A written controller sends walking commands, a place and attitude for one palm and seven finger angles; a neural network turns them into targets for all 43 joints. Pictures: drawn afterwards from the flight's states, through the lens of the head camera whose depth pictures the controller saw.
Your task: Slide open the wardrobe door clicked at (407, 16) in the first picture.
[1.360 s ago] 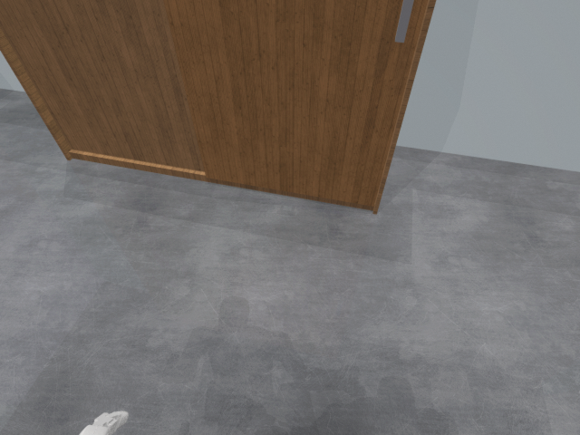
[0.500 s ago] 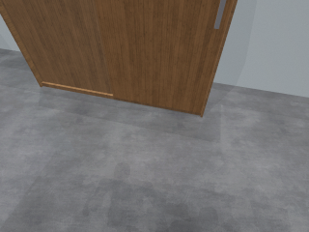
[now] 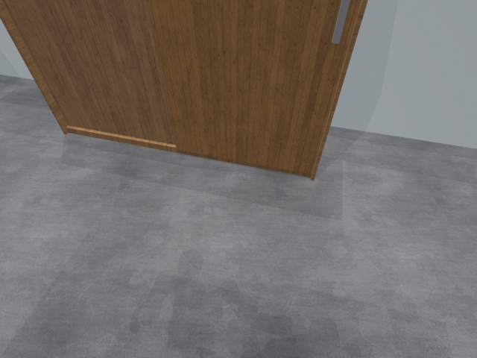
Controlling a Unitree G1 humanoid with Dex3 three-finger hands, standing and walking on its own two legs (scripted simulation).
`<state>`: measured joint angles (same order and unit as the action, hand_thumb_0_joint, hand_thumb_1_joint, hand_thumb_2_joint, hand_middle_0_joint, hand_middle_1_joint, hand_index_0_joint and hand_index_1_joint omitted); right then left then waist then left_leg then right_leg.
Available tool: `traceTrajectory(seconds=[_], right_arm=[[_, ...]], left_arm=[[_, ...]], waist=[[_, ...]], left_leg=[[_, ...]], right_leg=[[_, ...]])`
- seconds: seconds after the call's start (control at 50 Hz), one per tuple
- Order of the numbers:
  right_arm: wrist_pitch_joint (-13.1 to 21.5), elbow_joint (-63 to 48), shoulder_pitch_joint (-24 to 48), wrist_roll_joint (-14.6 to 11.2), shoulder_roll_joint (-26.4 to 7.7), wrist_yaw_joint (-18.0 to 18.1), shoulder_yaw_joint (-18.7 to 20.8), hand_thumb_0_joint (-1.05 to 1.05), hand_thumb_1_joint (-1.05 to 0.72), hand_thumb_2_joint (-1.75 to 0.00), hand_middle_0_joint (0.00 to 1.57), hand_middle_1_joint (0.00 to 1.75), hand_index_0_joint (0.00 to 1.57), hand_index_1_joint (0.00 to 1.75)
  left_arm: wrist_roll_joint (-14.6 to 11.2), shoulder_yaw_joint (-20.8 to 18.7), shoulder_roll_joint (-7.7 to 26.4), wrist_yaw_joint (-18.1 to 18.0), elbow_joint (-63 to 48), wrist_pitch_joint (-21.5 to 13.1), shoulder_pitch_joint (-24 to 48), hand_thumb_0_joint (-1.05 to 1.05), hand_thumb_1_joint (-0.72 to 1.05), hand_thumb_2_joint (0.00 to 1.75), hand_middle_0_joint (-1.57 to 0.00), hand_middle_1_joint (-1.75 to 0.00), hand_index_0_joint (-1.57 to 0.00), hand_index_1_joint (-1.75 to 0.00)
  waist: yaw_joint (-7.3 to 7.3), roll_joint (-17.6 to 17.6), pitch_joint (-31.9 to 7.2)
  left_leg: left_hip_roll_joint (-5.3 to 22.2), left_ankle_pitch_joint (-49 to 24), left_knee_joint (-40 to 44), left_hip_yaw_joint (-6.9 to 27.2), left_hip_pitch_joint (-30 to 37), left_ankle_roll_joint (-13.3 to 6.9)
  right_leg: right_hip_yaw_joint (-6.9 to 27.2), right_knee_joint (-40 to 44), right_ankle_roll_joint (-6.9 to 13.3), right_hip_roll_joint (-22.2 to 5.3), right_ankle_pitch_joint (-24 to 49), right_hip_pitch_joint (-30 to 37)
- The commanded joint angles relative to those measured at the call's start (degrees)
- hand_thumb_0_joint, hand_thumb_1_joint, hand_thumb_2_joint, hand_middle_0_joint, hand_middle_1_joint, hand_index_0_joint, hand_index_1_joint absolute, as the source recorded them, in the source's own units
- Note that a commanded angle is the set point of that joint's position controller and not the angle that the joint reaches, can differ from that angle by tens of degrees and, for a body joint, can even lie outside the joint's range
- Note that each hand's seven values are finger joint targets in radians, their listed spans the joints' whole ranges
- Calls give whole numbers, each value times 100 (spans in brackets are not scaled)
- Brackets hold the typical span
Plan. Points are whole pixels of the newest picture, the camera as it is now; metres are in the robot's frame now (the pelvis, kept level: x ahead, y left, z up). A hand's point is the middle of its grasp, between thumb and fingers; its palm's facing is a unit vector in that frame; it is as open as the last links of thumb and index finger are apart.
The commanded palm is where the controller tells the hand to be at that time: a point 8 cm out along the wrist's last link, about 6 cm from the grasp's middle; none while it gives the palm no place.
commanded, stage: look at it before walking up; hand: right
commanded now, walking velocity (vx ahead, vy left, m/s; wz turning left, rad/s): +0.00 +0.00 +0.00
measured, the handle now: (341, 16) +1.20 -0.30 +0.11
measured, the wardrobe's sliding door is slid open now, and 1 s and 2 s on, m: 0.00 0.00 0.00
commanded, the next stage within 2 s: walk to a spot facing it in 0.28 s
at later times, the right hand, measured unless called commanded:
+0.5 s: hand out of the picture +0.07 -0.24 -0.16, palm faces -0.02 +0.95 -0.31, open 7.4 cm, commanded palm none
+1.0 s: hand (341, 328) +0.24 -0.20 -0.19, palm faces -0.05 +0.99 -0.13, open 7.4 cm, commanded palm none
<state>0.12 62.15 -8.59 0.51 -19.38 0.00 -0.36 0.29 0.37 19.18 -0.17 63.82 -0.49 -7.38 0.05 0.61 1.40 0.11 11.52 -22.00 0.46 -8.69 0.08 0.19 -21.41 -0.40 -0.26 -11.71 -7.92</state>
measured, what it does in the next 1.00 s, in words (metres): walks ahead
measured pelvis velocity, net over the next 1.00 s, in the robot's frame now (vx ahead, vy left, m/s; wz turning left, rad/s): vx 0.17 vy -0.03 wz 0.03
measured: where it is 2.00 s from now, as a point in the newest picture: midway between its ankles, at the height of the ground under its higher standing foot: (249, 295)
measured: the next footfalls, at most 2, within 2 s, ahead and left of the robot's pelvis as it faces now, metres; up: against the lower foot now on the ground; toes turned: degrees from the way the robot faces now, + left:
left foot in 1.12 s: +0.39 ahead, +0.09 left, +0.00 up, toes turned +10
right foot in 1.56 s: +0.56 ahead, -0.14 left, +0.00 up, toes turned -11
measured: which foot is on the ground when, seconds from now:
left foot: down 0.00-0.68, up 0.70-1.00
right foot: down 0.00-1.00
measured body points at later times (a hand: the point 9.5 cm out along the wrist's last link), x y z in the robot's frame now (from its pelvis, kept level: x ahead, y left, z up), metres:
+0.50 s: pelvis +0.01 +0.00 +0.00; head +0.00 +0.00 +0.45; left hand +0.08 +0.29 -0.14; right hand +0.07 -0.29 -0.14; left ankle +0.01 +0.12 -0.75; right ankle +0.00 -0.12 -0.74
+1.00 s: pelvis +0.17 -0.03 -0.01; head +0.21 -0.05 +0.44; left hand +0.01 +0.15 -0.14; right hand +0.24 -0.25 -0.17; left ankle +0.28 +0.11 -0.70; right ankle +0.02 -0.12 -0.75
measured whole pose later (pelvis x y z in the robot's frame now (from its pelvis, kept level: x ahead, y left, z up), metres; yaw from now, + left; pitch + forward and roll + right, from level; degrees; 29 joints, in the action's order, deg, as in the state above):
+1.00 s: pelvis +0.17 -0.03 -0.01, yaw +2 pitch +0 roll +1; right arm -0.2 59.0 -10.3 1.1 -10.7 -1.7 2.9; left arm 0.7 0.2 4.5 -2.2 68.8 -4.6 -31.6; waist 2.6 1.8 4.3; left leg 4.9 9.9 -48.3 -6.0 -35.1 -0.1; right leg -6.0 -13.0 1.6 0.0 -20.8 7.4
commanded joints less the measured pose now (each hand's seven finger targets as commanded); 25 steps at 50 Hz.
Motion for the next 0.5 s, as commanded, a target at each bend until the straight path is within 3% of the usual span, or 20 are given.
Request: traceTrajectory(seconds=[0.0,0.22,0.28,0.36,0.4,0.44,0.48], right_arm=[[136,-380,249,11,-1168,71,212,0,-90,-90,20,30,20,30],[151,-384,236,17,-1182,73,221,0,-90,-90,20,30,20,30],[151,-376,249,9,-1187,69,214,0,-90,-90,20,30,20,30],[152,-378,266,15,-1193,70,217,0,-90,-90,20,30,20,30],[31,-178,-196,17,-458,91,66,0,-90,-90,20,30,20,30],[-35,-161,-428,59,-544,40,113,0,-90,-90,20,30,20,30],[-54,-203,-638,87,-667,-2,198,0,-90,-90,20,30,20,30]], left_arm=[[12,-241,1191,-60,-375,-148,293,0,90,90,-20,-30,-20,-30],[2,-242,1204,-58,-391,-152,312,0,90,90,-20,-30,-20,-30],[9,-240,1220,-60,-384,-156,325,0,90,90,-20,-30,-20,-30],[6,-239,1192,-58,-380,-150,326,0,90,90,-20,-30,-20,-30],[61,-61,433,-19,-202,-38,-93,0,90,90,-20,-30,-20,-30],[101,-87,419,12,-200,25,-230,0,90,90,-20,-30,-20,-30],[126,-112,366,29,-278,49,-303,0,90,90,-20,-30,-20,-30]], waist=[[-13,-120,-208],[-16,3,-334],[-6,-105,-381],[-11,-27,-273],[-19,43,-369],[-77,177,44],[-140,537,460]], left_leg=[[657,-576,404,601,-15,-177],[659,-763,401,598,66,-171],[660,-823,397,598,90,-173],[665,-777,425,596,72,-171],[626,370,425,579,65,-74],[628,1838,598,806,-196,-159],[797,2699,871,1238,-325,-347]], right_leg=[[571,395,202,-657,611,8],[564,377,205,-663,780,112],[553,387,194,-665,825,162],[561,411,193,-658,764,90],[401,276,90,-567,-91,55],[346,139,127,-415,-1487,-446],[161,-324,111,-193,-1965,-1079]])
